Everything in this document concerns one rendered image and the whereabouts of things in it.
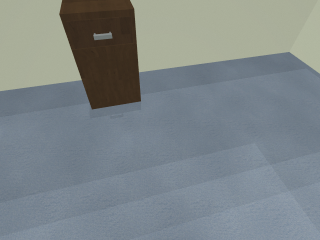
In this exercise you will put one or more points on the cabinet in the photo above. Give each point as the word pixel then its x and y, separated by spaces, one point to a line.
pixel 110 74

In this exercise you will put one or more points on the drawer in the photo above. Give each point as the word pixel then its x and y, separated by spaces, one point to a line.
pixel 82 31

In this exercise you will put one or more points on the handle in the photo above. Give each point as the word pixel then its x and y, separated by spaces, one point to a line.
pixel 102 36

